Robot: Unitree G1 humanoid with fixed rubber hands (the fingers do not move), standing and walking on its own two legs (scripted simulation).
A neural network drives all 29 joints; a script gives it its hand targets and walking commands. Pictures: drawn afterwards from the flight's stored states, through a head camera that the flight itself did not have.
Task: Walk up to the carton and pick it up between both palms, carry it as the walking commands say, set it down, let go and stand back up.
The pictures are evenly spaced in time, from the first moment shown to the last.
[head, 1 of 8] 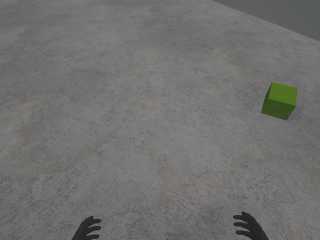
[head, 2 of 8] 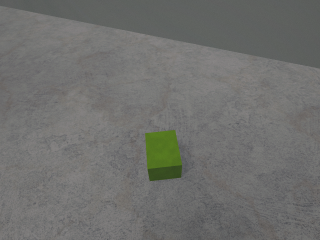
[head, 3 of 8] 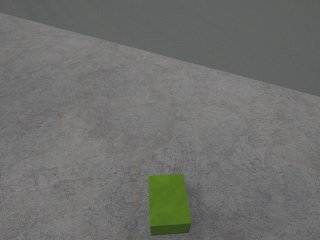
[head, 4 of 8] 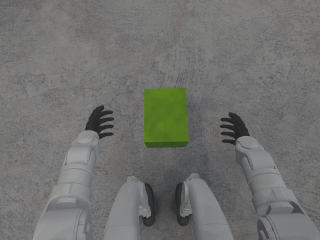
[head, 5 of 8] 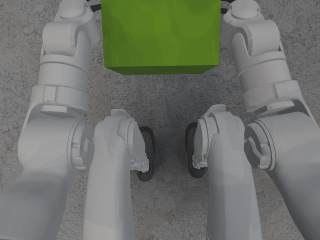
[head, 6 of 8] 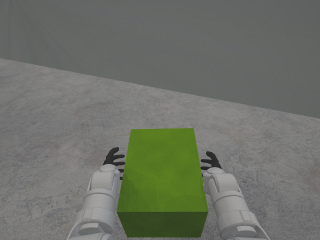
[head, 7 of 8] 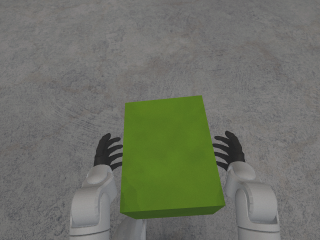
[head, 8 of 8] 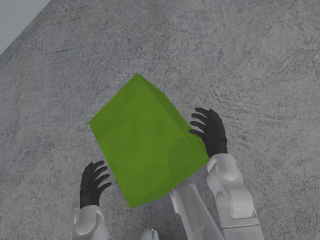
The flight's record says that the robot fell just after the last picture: yes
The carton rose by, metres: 0.71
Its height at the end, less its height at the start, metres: +0.22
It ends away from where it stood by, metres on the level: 10.12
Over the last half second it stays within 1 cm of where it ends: no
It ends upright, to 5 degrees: no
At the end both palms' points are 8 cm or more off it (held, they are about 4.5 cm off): no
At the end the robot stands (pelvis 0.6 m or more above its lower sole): no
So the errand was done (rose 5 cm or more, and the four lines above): no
